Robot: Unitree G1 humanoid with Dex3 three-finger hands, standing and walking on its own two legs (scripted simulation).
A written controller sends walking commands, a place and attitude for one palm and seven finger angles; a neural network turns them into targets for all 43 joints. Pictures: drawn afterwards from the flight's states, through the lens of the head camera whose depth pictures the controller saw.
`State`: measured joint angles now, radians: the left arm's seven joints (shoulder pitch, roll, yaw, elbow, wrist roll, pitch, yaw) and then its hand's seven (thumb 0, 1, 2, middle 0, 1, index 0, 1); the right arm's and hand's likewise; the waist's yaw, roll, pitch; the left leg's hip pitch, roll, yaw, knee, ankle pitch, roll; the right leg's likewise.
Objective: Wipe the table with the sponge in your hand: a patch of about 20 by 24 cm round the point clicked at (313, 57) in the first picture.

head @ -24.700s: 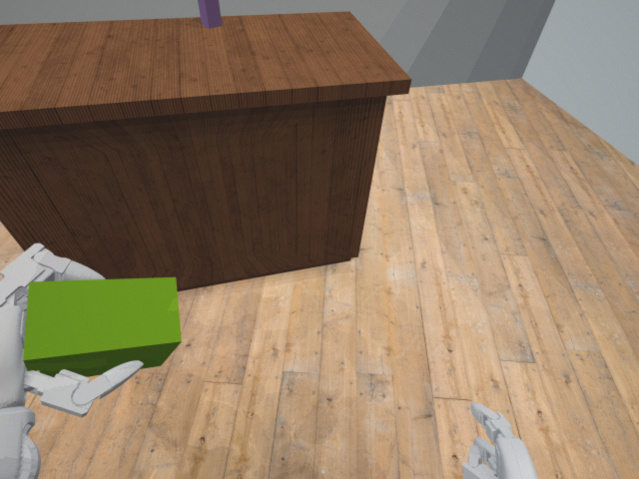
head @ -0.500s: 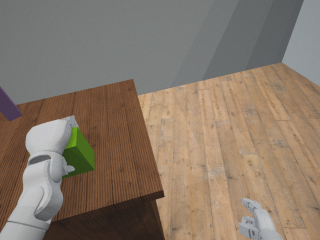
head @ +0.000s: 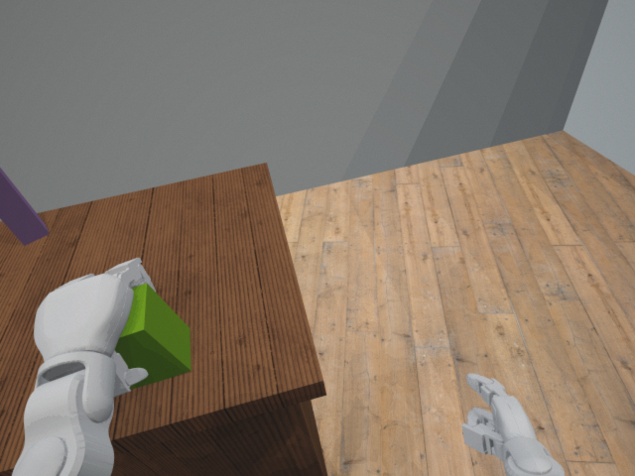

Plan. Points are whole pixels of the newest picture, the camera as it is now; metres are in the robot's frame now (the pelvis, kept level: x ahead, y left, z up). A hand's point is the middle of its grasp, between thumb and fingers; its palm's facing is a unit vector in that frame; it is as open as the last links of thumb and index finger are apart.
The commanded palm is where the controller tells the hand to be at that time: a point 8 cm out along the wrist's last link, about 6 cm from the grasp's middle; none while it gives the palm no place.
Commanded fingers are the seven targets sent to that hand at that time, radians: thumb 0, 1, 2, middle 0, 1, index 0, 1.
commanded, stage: slide across to the third lane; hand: left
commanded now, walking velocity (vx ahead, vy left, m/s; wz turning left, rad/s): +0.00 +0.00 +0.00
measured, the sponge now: (136, 349) +0.22 +0.27 +0.09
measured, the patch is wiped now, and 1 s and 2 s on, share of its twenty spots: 0.70 0.75 0.85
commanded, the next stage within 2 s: wipe forward along the third lane in 0.74 s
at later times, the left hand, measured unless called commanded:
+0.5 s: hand (161, 319) +0.23 +0.22 +0.14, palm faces +0.13 -0.11 -0.99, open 10.4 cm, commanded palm +0.19 +0.21 +0.20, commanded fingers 0.00 0.10 1.30 -1.20 -1.60 -1.20 -1.60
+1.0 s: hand (200, 308) +0.25 +0.18 +0.14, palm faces +0.17 -0.16 -0.97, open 10.4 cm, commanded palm +0.22 +0.18 +0.19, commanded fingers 0.00 0.10 1.30 -1.20 -1.60 -1.20 -1.60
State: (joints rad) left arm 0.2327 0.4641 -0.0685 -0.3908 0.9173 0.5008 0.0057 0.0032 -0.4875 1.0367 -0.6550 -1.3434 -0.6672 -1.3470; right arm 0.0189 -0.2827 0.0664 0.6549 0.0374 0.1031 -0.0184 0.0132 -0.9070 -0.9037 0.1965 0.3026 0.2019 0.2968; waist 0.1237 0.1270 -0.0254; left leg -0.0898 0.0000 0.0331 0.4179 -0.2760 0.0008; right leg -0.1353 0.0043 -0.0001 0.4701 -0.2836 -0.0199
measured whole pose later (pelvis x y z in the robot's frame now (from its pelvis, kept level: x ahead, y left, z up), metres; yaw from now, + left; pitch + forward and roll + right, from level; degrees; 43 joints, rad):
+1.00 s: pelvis -0.01 -0.02 +0.00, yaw +0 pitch -4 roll +1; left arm -0.03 0.36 -0.30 -0.29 0.94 0.59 -0.01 -0.01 -0.52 1.04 -0.70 -1.30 -0.71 -1.30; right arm -0.02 -0.27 0.07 0.69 0.03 0.16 0.00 0.01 -0.91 -0.90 0.20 0.30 0.20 0.30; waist 0.13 0.13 -0.01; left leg -0.06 0.02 0.03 0.37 -0.23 -0.02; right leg -0.11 0.02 0.00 0.44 -0.25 -0.04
